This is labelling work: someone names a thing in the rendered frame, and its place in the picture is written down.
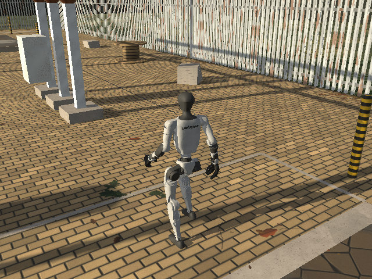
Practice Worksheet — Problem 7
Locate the robot head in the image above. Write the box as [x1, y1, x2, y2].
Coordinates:
[177, 92, 197, 120]

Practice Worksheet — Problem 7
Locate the left robot foot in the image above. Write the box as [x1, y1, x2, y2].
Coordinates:
[169, 234, 185, 249]

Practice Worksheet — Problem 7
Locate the robot right hand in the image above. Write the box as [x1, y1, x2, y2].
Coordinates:
[205, 163, 219, 179]

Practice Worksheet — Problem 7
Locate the left robot upper arm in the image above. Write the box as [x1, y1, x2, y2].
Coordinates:
[162, 119, 177, 152]

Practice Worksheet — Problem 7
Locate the robot left hand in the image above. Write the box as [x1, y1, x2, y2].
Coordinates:
[144, 155, 157, 167]

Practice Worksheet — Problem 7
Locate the robot left forearm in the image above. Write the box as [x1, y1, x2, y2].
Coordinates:
[148, 144, 164, 162]

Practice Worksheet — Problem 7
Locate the robot right forearm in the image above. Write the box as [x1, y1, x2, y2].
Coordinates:
[209, 143, 219, 164]

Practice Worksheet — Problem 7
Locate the right robot upper arm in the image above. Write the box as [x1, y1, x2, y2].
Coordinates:
[197, 115, 217, 146]

